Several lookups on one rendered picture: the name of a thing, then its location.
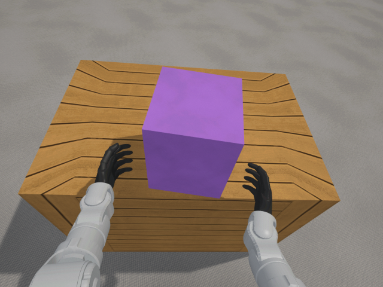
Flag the pedestal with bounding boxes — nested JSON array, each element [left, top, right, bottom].
[[18, 60, 340, 252]]

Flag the left robot hand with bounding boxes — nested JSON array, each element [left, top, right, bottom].
[[95, 143, 133, 188]]

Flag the right robot hand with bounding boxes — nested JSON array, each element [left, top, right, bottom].
[[243, 163, 272, 214]]

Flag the carton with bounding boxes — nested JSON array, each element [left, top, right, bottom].
[[142, 66, 244, 199]]

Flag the robot left forearm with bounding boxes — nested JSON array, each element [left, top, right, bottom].
[[29, 182, 114, 287]]

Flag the robot left upper arm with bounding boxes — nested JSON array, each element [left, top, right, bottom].
[[31, 260, 101, 287]]

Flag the robot right forearm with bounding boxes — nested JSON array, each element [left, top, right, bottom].
[[243, 211, 306, 287]]

